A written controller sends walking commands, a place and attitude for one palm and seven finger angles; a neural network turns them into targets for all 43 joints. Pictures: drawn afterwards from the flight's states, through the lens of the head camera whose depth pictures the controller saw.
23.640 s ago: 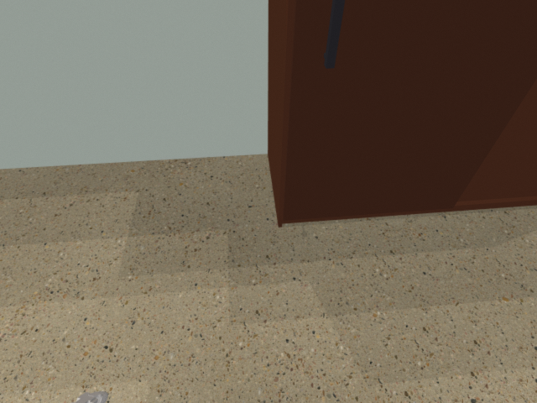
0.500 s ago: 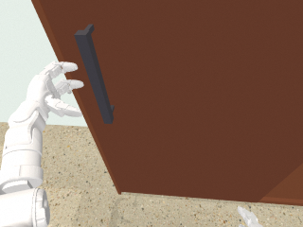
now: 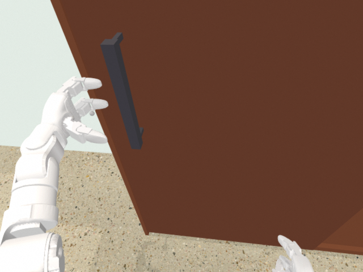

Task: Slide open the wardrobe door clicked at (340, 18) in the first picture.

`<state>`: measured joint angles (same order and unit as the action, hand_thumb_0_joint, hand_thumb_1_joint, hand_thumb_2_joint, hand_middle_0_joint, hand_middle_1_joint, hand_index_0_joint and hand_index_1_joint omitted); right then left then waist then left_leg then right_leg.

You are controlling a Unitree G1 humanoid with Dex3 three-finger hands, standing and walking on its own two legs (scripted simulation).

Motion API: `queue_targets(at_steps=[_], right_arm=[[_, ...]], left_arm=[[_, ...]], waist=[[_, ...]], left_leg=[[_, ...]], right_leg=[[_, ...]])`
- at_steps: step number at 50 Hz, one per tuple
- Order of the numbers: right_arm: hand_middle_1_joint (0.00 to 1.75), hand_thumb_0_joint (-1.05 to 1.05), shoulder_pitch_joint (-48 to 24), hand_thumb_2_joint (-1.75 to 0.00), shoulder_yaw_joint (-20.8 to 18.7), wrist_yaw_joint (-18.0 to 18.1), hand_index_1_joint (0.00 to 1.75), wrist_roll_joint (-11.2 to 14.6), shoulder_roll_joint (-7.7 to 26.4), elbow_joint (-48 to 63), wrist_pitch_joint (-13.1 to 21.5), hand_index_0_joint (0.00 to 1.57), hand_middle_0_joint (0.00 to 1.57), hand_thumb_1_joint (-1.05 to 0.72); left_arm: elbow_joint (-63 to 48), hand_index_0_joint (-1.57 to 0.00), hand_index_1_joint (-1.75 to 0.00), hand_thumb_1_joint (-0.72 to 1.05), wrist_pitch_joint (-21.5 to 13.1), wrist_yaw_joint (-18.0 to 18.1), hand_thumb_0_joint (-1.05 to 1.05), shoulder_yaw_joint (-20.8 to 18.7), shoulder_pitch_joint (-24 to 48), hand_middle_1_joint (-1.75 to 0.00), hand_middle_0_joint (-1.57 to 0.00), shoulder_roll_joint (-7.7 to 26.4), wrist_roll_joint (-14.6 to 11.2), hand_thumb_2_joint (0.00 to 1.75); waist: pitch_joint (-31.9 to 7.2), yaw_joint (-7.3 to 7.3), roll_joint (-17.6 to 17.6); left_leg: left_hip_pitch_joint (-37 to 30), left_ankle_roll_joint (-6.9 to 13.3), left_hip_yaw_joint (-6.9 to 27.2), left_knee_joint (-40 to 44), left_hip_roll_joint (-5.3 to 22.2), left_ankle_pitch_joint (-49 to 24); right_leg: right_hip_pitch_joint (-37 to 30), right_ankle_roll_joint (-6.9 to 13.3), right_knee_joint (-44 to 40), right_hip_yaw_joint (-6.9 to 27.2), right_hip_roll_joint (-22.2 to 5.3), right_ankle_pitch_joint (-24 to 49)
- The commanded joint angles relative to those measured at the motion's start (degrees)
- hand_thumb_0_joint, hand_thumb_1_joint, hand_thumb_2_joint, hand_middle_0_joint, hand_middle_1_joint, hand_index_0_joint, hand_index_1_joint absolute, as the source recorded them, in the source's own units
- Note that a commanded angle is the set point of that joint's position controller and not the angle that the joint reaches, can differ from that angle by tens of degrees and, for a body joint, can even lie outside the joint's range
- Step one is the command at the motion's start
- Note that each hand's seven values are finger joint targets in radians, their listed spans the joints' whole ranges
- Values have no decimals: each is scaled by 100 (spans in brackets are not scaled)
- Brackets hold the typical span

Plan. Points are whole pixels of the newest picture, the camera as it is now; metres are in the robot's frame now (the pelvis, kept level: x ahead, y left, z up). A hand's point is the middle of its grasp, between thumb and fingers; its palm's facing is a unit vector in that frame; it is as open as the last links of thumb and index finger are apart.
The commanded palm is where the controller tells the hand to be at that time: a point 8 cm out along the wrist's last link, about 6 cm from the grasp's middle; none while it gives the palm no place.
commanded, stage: move the hooked fingers beside the handle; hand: left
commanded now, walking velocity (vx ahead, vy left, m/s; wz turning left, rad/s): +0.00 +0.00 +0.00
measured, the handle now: (129, 98) +0.44 +0.14 +0.18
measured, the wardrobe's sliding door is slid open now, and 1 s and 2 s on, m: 0.00 0.00 0.00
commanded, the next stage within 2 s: feel for the door with the fingertips in 0.22 s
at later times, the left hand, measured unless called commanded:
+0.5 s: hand (95, 111) +0.39 +0.20 +0.19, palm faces -0.03 -1.00 -0.03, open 14.0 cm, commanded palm +0.36 +0.25 +0.20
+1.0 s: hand (104, 110) +0.38 +0.18 +0.20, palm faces -0.03 -1.00 -0.02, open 14.0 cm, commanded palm +0.36 +0.23 +0.20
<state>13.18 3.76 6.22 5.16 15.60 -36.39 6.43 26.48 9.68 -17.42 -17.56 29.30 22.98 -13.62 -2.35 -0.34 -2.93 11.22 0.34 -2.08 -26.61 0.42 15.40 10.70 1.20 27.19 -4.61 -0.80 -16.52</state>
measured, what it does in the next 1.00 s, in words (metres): stands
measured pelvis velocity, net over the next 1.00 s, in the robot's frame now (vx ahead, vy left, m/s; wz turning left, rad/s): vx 0.00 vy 0.00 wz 0.00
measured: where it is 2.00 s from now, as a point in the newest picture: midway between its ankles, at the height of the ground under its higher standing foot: outside the picture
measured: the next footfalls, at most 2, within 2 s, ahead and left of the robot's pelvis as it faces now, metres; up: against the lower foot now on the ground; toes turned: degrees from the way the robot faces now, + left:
none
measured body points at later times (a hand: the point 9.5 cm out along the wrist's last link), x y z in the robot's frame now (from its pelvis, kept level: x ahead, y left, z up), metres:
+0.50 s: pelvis +0.00 +0.00 +0.00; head -0.01 -0.03 +0.45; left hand +0.38 +0.26 +0.20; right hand +0.13 -0.26 -0.10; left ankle -0.01 +0.12 -0.74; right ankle -0.02 -0.10 -0.74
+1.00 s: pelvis +0.00 +0.00 +0.00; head -0.02 -0.03 +0.45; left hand +0.38 +0.23 +0.20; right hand +0.17 -0.24 -0.09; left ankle -0.01 +0.12 -0.74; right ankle -0.02 -0.10 -0.74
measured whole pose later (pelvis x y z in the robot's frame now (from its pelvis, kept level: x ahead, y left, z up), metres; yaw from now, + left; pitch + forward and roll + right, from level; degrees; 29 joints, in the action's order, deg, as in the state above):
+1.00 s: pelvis +0.00 +0.00 +0.00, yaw +0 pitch -1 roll +0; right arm 11.9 3.7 6.0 5.2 15.2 -36.6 5.4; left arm 23.4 11.5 -13.5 -14.0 30.3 19.6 -13.7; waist -2.4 0.1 -2.9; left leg 10.8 0.1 -1.8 -26.8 0.5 15.4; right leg 10.2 1.4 27.5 -4.9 -0.7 -16.7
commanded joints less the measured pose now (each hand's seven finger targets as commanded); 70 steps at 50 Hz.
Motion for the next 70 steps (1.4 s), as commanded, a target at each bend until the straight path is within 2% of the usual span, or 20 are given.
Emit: queue_targets(at_steps=[1,3,5,7,11,13,16,19,23,27,34,36,38,45,51,53,58,61,66,70], right_arm=[[30,0,-468,-90,-285,45,30,-1,703,878,273,20,20,-90],[30,0,-426,-90,-298,58,30,15,737,813,253,20,20,-90],[30,0,-445,-90,-283,77,30,26,729,827,259,20,20,-90],[30,0,-462,-90,-296,69,30,13,713,870,289,20,20,-90],[30,0,-404,-90,-300,55,30,-10,737,828,270,20,20,-90],[30,0,-361,-90,-324,59,30,-18,791,785,234,20,20,-90],[30,0,-351,-90,-297,61,30,-1,763,816,226,20,20,-90],[30,0,-391,-90,-328,41,30,-1,714,918,294,20,20,-90],[30,0,-347,-90,-345,46,30,16,764,801,293,20,20,-90],[30,0,-418,-90,-340,7,30,-2,719,875,325,20,20,-90],[30,0,-612,-90,-324,-21,30,-12,659,919,294,20,20,-90],[30,0,-641,-90,-309,-17,30,-17,641,904,272,20,20,-90],[30,0,-622,-90,-315,-6,30,-25,669,862,224,20,20,-90],[30,0,-648,-90,-280,27,30,-10,612,850,196,20,20,-90],[30,0,-599,-90,-285,19,30,-10,643,794,136,20,20,-90],[30,0,-550,-90,-300,17,30,-29,683,755,98,20,20,-90],[30,0,-493,-90,-316,-14,30,-40,659,782,96,20,20,-90],[30,0,-426,-90,-311,12,30,-13,672,711,70,20,20,-90],[30,0,-280,-90,-348,4,30,-40,694,693,87,20,20,-90],[30,0,-228,-90,-358,2,30,-23,705,651,98,20,20,-90]], left_arm=[[-1247,-30,-120,-50,-423,-34,0,-406,2472,-120,-30,1511,-87,30],[-992,-30,-120,-50,-402,-56,0,-348,2499,-120,-30,1503,-90,30],[-997,-30,-120,-50,-389,-71,0,-176,2766,-120,-30,1353,-98,30],[-1221,-30,-120,-50,-433,-49,0,-156,2793,-120,-30,1317,-92,30],[-1054,-30,-120,-50,-451,15,0,-447,2632,-120,-30,1557,-131,30],[-900,-30,-120,-50,-468,43,0,-714,2476,-120,-30,1920,-77,30],[-808,-30,-120,-50,-491,-2,0,-672,2567,-120,-30,1912,-35,30],[-1316,-30,-120,-50,-584,-84,0,-286,2639,-120,-30,1407,-116,30],[-1018,-30,-120,-50,-468,-94,0,-310,2393,-120,-30,1376,-186,30],[-1518,-30,-120,-50,-408,66,0,-351,2360,-120,-30,1340,-153,30],[-2017,-30,-120,-50,-301,304,0,-184,2187,-120,-30,998,-151,30],[-2041,-30,-120,-50,-241,375,0,-272,2186,-120,-30,1104,-95,30],[-1852,-30,-120,-50,-189,435,0,-451,2072,-120,-30,1316,-63,30],[-1757,-30,-120,-50,-215,350,0,90,2569,-120,-30,780,-86,30],[-1362,-30,-120,-50,-193,422,0,152,2906,-120,-30,771,-43,30],[-1291,-30,-120,-50,-242,496,0,-101,2874,-120,-30,1111,10,30],[-1216,-30,-120,-50,-388,536,0,-72,2900,-120,-30,999,19,30],[-897,-30,-120,-50,-380,519,0,97,3240,-120,-30,893,30,30],[-882,-30,-120,-50,-511,555,0,-121,3410,-120,-30,1184,99,30],[-663,-30,-120,-50,-558,498,0,-64,3395,-120,-30,1092,45,30]], waist=[[-1379,-20,12],[-1156,-81,215],[-1099,-126,23],[-1398,-90,-95],[-1454,-35,291],[-1402,11,312],[-1229,-31,100],[-1571,-61,-80],[-1243,-74,263],[-1500,6,3],[-1420,17,252],[-1382,42,43],[-1309,61,221],[-1402,-91,142],[-1273,-105,223],[-1414,-52,238],[-1526,-37,243],[-1217,-149,302],[-1604,-109,163],[-1394,-148,221]], left_leg=[[-818,198,288,136,-4,-1700],[-762,205,290,143,22,-1506],[-736,201,308,169,1,-1373],[-909,199,338,119,-2,-1586],[-790,213,332,127,-9,-1620],[-677,226,272,144,-7,-1509],[-569,217,261,180,-11,-1457],[-938,238,268,100,-3,-1806],[-767,228,256,128,24,-1539],[-834,219,282,112,-12,-1740],[-834,228,227,142,5,-1715],[-834,204,230,129,-2,-1735],[-777,207,230,131,15,-1653],[-969,214,256,76,0,-1774],[-799,203,312,126,-7,-1470],[-809,207,298,108,-1,-1561],[-853,212,304,94,12,-1716],[-672,216,282,163,18,-1378],[-773,223,277,142,7,-1586],[-687,234,252,168,12,-1450]], right_leg=[[-137,37,-248,223,-65,2116],[-2,24,-320,210,-54,1914],[97,34,-326,220,-61,1786],[17,53,-258,221,-62,1917],[-150,26,-267,219,-58,2054],[-213,0,-310,260,-73,1997],[-179,19,-308,266,-77,1974],[-211,35,-260,244,-59,2231],[-47,1,-328,222,-42,2028],[-185,31,-242,228,-63,2179],[-214,-9,-254,227,-65,2218],[-193,10,-228,230,-67,2200],[-207,0,-272,231,-65,2122],[-99,21,-241,224,-62,2237],[35,29,-259,214,-74,1886],[-100,28,-263,241,-76,1965],[-173,38,-232,229,-61,2095],[22,17,-299,242,-48,1815],[-202,35,-265,283,-58,2015],[-108,19,-324,274,-44,1922]])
